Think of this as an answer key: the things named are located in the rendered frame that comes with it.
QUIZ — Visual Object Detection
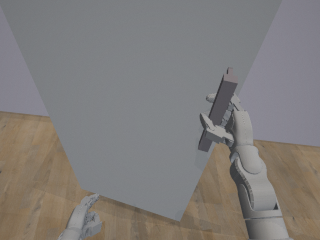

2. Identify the fridge door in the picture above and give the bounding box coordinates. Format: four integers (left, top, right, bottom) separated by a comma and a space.
0, 0, 282, 222

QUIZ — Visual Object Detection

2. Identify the robot right forearm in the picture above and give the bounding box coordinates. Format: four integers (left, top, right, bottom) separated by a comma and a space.
229, 145, 294, 240

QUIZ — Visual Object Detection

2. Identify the robot left forearm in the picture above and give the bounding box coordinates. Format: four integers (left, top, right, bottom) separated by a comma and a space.
57, 227, 84, 240

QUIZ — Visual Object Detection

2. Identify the left robot hand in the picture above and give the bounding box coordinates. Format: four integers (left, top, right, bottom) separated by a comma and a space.
65, 194, 103, 239

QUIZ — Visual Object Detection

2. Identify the handle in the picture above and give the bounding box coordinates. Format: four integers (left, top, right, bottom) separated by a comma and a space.
198, 67, 238, 152

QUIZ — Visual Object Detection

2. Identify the right robot hand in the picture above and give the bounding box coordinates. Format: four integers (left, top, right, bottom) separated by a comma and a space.
199, 93, 254, 152

